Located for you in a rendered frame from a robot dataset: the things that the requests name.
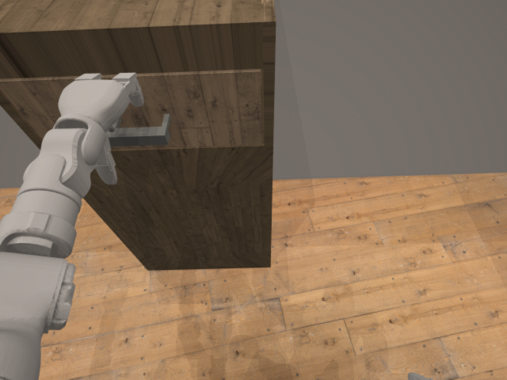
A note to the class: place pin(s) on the cabinet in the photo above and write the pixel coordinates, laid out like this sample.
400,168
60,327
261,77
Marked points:
175,208

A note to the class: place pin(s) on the robot left hand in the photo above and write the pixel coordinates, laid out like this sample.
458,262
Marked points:
103,101

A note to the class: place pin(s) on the left robot forearm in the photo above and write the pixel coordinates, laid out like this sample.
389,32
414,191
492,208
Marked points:
46,208

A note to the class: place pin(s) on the drawer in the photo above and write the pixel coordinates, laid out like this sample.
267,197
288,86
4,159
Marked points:
207,108

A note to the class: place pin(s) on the handle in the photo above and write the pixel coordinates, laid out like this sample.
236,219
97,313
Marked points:
140,136

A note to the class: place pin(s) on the robot left upper arm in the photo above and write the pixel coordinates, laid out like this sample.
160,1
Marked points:
36,293

